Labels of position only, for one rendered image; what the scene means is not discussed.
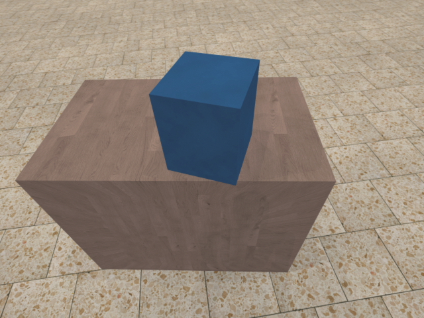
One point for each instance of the carton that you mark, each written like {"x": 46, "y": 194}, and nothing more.
{"x": 204, "y": 111}

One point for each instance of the pedestal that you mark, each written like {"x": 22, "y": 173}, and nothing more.
{"x": 101, "y": 175}

